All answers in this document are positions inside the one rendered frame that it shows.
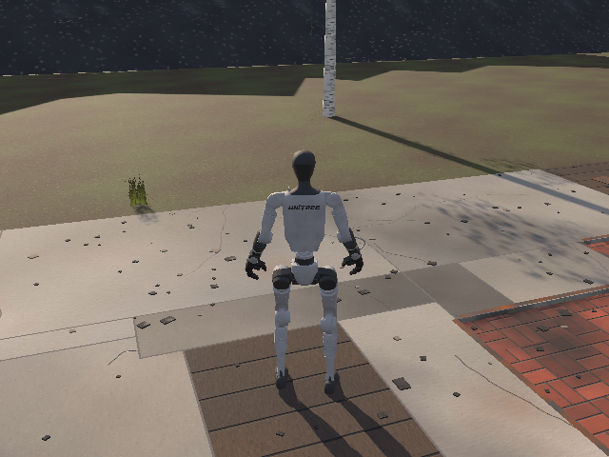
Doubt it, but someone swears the robot foot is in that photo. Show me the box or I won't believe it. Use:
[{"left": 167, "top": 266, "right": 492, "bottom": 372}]
[
  {"left": 324, "top": 369, "right": 339, "bottom": 394},
  {"left": 275, "top": 365, "right": 288, "bottom": 389}
]

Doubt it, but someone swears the left robot forearm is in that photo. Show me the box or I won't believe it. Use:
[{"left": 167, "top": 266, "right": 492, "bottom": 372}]
[{"left": 247, "top": 229, "right": 266, "bottom": 264}]

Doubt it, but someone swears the robot left foot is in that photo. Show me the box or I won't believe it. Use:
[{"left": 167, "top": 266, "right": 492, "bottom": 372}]
[{"left": 275, "top": 365, "right": 288, "bottom": 389}]

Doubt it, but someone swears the robot right foot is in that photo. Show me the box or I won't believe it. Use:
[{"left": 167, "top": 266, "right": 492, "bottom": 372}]
[{"left": 324, "top": 369, "right": 339, "bottom": 394}]

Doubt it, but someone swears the right robot upper arm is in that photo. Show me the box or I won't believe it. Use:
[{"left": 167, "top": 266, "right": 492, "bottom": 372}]
[{"left": 324, "top": 191, "right": 352, "bottom": 243}]

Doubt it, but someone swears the right robot forearm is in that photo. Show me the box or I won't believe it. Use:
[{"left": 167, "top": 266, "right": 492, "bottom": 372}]
[{"left": 343, "top": 228, "right": 361, "bottom": 260}]

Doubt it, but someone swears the left robot upper arm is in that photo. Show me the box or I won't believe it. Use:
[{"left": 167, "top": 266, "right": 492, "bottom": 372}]
[{"left": 257, "top": 191, "right": 285, "bottom": 244}]

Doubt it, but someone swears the robot right hand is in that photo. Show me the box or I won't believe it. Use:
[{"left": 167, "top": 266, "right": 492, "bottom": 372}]
[{"left": 342, "top": 255, "right": 363, "bottom": 275}]

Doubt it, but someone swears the robot left hand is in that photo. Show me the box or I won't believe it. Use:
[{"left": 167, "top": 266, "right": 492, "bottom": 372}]
[{"left": 245, "top": 259, "right": 266, "bottom": 280}]

